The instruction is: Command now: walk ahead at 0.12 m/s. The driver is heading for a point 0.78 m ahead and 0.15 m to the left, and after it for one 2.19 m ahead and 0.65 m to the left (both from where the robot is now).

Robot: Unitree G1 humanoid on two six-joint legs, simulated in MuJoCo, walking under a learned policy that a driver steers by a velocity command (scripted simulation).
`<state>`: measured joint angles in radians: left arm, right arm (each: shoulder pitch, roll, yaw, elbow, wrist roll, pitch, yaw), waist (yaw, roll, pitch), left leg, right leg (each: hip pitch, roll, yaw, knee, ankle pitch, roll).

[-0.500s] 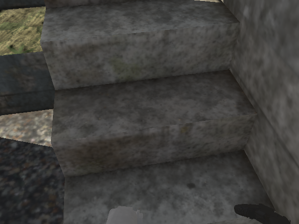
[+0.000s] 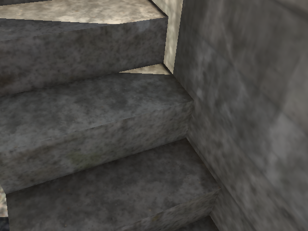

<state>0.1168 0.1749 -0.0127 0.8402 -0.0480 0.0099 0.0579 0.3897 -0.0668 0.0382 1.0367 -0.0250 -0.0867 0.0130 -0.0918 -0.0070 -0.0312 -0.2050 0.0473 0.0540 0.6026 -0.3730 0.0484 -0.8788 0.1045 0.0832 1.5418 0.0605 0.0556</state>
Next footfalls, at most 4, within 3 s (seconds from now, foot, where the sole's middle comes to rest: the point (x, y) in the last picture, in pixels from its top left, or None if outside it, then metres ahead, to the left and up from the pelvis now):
0.14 right None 0.10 -0.14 -0.77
0.34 left None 0.05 0.13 -0.55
0.48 left None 0.00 0.11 -0.77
0.76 right None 0.34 -0.07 -0.58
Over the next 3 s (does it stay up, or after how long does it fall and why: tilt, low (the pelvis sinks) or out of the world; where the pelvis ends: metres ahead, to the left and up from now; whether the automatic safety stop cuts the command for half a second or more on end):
stays up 0.31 0.02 0.20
